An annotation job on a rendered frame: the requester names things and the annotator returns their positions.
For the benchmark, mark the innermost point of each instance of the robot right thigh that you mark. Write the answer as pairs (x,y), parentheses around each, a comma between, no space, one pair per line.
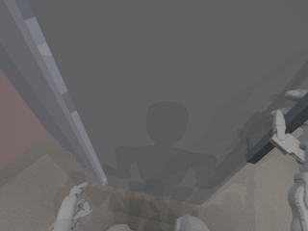
(189,223)

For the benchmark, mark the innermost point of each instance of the left robot forearm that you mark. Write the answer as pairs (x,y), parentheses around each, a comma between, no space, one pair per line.
(62,225)

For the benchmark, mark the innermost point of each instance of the handle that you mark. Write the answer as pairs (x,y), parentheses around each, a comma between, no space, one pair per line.
(294,118)

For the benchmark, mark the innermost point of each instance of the fridge door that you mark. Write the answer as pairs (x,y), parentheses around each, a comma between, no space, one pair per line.
(168,91)

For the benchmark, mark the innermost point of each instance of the robot left hand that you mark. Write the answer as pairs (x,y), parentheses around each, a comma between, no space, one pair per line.
(70,207)

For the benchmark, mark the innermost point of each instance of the robot right hand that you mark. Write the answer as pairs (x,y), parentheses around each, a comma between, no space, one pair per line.
(286,143)

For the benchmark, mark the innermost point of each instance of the right robot forearm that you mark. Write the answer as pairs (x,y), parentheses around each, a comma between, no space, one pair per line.
(298,200)

